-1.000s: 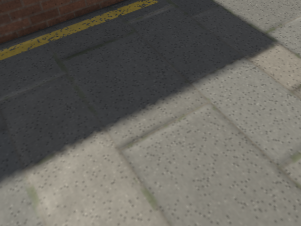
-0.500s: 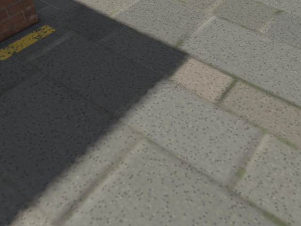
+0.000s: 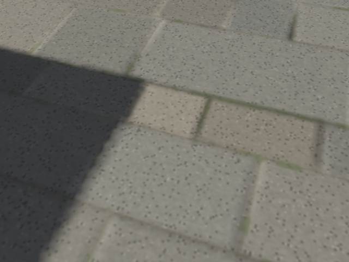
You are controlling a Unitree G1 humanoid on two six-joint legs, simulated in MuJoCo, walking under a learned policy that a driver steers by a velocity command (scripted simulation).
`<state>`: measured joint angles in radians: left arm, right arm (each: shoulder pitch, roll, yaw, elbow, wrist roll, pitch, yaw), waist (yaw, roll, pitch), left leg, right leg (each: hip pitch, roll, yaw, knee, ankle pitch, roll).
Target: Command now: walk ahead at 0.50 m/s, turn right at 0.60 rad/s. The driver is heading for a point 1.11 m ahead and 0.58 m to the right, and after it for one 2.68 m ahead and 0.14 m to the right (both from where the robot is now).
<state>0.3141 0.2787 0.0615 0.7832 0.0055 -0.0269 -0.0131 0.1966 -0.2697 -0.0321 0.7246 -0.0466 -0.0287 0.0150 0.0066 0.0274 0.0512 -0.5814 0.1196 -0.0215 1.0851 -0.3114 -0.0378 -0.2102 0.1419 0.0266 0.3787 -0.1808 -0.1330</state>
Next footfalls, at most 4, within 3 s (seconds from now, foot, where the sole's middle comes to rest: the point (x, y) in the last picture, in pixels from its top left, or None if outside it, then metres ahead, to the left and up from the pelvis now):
0.30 left None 0.35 0.12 -0.78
0.80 right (230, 242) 0.53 -0.16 -0.78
1.32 left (209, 166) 0.87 -0.09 -0.78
1.84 right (282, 153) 0.94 -0.43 -0.78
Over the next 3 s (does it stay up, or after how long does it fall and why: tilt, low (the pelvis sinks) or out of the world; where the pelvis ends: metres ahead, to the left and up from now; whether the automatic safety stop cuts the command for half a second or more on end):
stays up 1.27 -0.81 -0.01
